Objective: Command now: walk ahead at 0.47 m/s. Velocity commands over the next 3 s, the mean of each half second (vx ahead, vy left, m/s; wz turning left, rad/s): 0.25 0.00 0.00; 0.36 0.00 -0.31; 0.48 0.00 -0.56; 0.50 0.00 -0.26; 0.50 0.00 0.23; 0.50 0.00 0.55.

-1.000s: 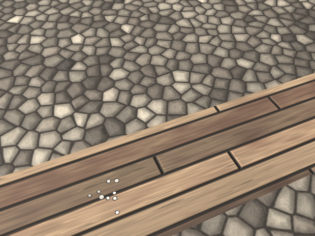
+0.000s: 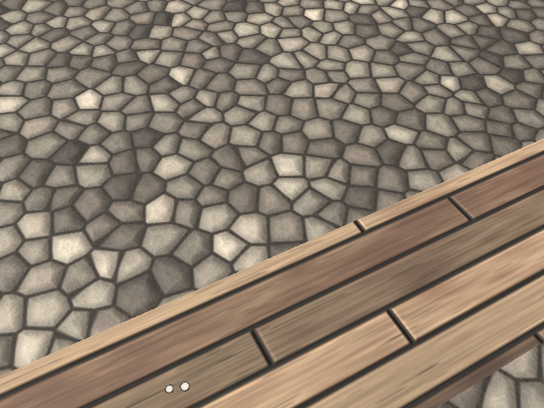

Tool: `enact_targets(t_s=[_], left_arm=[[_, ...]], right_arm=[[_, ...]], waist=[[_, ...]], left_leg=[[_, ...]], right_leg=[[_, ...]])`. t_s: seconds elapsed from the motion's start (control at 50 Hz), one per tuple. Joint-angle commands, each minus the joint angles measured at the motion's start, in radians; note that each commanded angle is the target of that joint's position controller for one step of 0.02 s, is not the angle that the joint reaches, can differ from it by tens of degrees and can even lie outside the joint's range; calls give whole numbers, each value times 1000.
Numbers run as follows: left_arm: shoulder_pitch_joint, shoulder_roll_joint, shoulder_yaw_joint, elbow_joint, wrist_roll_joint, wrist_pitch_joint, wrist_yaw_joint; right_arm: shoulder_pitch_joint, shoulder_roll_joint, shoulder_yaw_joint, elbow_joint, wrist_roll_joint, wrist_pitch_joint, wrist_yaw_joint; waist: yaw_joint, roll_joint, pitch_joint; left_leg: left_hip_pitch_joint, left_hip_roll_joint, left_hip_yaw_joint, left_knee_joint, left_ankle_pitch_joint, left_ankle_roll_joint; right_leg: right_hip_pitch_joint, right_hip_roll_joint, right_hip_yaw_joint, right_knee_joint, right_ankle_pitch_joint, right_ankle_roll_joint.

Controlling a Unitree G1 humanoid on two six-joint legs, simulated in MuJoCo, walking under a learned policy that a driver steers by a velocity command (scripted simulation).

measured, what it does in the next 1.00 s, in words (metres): walks ahead: right foot, then left foot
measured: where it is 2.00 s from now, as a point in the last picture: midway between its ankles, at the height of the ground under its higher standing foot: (371, 270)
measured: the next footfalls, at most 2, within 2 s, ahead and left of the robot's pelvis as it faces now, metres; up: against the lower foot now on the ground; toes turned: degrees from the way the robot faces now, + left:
right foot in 0.14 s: +0.29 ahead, -0.14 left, +0.00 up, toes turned -3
left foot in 0.56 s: +0.29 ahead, +0.08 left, +0.00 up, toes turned +1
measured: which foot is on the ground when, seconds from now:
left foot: down 0.00-0.16, up 0.18-0.54, down 0.56-1.00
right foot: up 0.00-0.12, down 0.14-0.60, up 0.62-1.00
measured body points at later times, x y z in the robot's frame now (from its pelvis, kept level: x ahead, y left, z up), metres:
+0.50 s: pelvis +0.21 -0.05 +0.00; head +0.23 -0.05 +0.45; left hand +0.29 +0.20 -0.14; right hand +0.31 -0.31 -0.14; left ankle +0.27 +0.10 -0.73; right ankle +0.25 -0.13 -0.74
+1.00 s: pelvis +0.38 -0.09 -0.02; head +0.41 -0.11 +0.43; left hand +0.63 +0.10 -0.12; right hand +0.28 -0.35 -0.16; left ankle +0.26 +0.08 -0.74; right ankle +0.47 -0.22 -0.73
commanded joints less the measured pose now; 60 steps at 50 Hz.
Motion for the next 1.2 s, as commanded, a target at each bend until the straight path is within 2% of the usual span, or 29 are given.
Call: enact_targets(t_s=[0.02,0.08,0.12,0.14,0.16,0.18,0.2,0.22,0.26,0.32,0.36,0.44,0.54,0.58,0.6,0.62,0.64,0.66,0.7,0.84,0.94,1.0,1.02,1.04,1.06,1.08,1.1,1.12,1.2], left_arm=[[-163,35,-4,-98,-4,-18,-18],[-138,71,8,-109,-3,-27,-32],[93,136,45,-44,9,-31,-28],[234,182,61,-3,19,-29,-20],[356,274,76,24,53,-24,-11],[367,227,58,33,43,-15,-14],[269,184,43,17,25,-14,-16],[159,132,27,-5,20,-14,-12],[62,69,5,-6,29,-26,-15],[47,61,-4,26,59,-31,-16],[28,84,-2,33,62,-28,-2],[62,118,2,50,46,2,21],[123,138,12,65,7,32,37],[132,91,3,54,0,28,40],[99,61,-2,26,-7,21,39],[38,34,-8,-1,-6,8,38],[1,64,2,-20,-6,-2,33],[21,89,15,-8,-14,-7,25],[50,77,22,7,-19,-7,12],[-77,7,10,-52,-1,28,-13],[-122,38,12,-100,-2,46,-32],[86,108,55,-67,1,50,-35],[259,173,94,-23,-7,54,-24],[355,301,123,-15,-10,56,-4],[359,311,107,-41,2,40,-9],[335,238,83,-36,11,23,-13],[293,187,69,-45,9,12,-13],[204,155,59,-72,10,6,-15],[148,131,49,-104,13,-5,3]], right_arm=[[50,-175,-37,-21,11,0,-11],[26,-193,-49,-28,10,14,-13],[-7,-205,-53,-41,1,33,-16],[-2,-186,-44,-55,-5,34,-14],[122,-74,-11,-68,-17,22,-4],[161,-63,-4,-35,6,-2,2],[72,-145,-30,-54,34,-13,4],[-15,-156,-32,-80,41,-14,-2],[-55,-147,-45,-85,17,12,-24],[-2,-78,-38,-79,5,52,-35],[-47,-83,-36,-101,-2,63,-44],[-150,-120,-41,-123,0,87,-43],[-200,-143,-52,-127,-7,73,-33],[-161,-167,-57,-111,-5,49,-33],[-101,-208,-73,-81,4,38,-31],[2,-222,-83,-51,10,25,-29],[44,-220,-86,-43,-6,9,-27],[17,-180,-75,-55,-18,-8,-28],[-60,-152,-68,-82,1,-27,-27],[-65,-192,-83,-88,-4,-17,-35],[-39,-227,-102,-86,19,-4,-26],[-84,-242,-105,-108,26,8,-20],[-80,-222,-95,-123,11,10,-20],[-90,-136,-66,-188,-20,0,-19],[-100,-107,-49,-223,3,-43,-11],[-199,-173,-66,-249,41,-66,-4],[-214,-183,-66,-249,42,-79,-3],[-208,-191,-74,-233,20,-81,-13],[-214,-170,-87,-253,-7,-37,-20]], waist=[[4,97,143],[54,116,105],[176,153,-53],[226,130,-161],[176,-111,-348],[176,-189,-513],[162,-126,-382],[132,-69,-233],[66,2,-108],[10,-31,-93],[1,-53,-97],[41,-55,-111],[54,-57,3],[48,34,40],[36,171,64],[-13,292,61],[-46,323,69],[-17,229,43],[27,157,12],[12,141,48],[13,153,90],[145,124,-20],[219,71,-121],[209,-200,-187],[182,-224,-338],[197,-130,-233],[171,-98,-154],[125,-11,-104],[53,-13,-50]], left_leg=[[-74,281,-106,-69,315,140],[16,304,-86,41,566,111],[6,253,-49,324,931,64],[-143,200,-30,544,810,20],[-529,43,-11,967,219,-50],[-606,-66,-184,1203,-375,-64],[-651,2,-235,1264,-348,-50],[-684,61,-172,1220,-286,-44],[-584,137,-134,1083,-189,-46],[-425,149,-122,925,-124,-52],[-407,151,-113,748,-69,-63],[-346,137,-96,548,67,-73],[-346,92,-32,389,-25,-12],[-319,146,-110,290,-113,51],[-275,201,-219,180,-272,100],[-141,315,-410,41,-373,155],[-58,425,-559,9,-284,198],[-31,428,-532,39,-185,191],[0,406,-402,36,-38,144],[-156,319,-44,-33,151,89],[-133,357,40,24,173,70],[-172,323,140,346,638,24],[-309,281,171,603,634,-18],[-683,157,173,1015,72,-95],[-838,37,-79,1212,-312,-89],[-955,82,-135,1260,-236,-62],[-967,128,-127,1216,-151,-27],[-894,167,-132,1136,-74,-20],[-728,189,-128,918,37,-48]], right_leg=[[-19,25,-17,-93,35,-18],[64,59,-26,-148,-37,-61],[372,139,-75,-156,-17,-101],[635,70,-13,-132,170,-135],[1061,-226,372,-97,395,-302],[1105,-339,662,-248,465,-393],[946,-288,507,-268,427,-338],[777,-245,347,-288,419,-292],[501,-161,181,-361,417,-237],[322,-118,81,-414,459,-247],[310,-101,44,-421,446,-245],[326,-100,67,-455,65,-220],[318,-95,196,-471,-622,-165],[265,-39,177,-348,-601,-146],[153,64,50,-228,-582,-106],[3,160,-70,15,-503,-56],[-136,150,-11,206,-555,-57],[-179,112,78,327,-539,-68],[-207,65,126,358,-408,-76],[-7,30,-3,106,-146,0],[78,40,-67,1,-199,-46],[402,148,-148,-71,-196,-113],[662,161,-96,-79,-195,-155],[915,-101,405,-211,-366,-291],[1011,-251,866,-425,-508,-397],[970,-230,753,-445,-452,-346],[867,-189,598,-415,-355,-305],[721,-142,486,-410,-261,-271],[481,-64,326,-470,-42,-262]])
Over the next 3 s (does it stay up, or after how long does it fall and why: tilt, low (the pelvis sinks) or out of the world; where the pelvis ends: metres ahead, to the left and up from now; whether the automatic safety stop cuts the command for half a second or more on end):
stays up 1.34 -0.61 -0.01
